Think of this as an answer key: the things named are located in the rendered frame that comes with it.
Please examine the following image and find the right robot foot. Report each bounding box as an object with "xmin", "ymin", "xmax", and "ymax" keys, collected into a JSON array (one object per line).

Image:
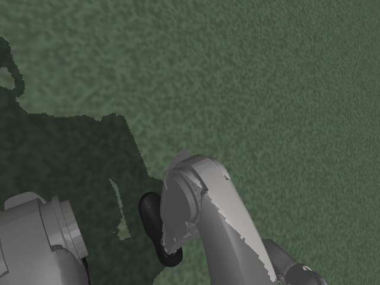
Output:
[{"xmin": 138, "ymin": 192, "xmax": 183, "ymax": 267}]

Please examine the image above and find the right robot hand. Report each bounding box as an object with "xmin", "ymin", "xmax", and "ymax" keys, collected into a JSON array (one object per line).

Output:
[{"xmin": 261, "ymin": 237, "xmax": 298, "ymax": 283}]

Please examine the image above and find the right robot arm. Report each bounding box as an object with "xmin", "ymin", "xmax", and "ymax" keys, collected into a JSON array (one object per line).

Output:
[{"xmin": 284, "ymin": 263, "xmax": 328, "ymax": 285}]

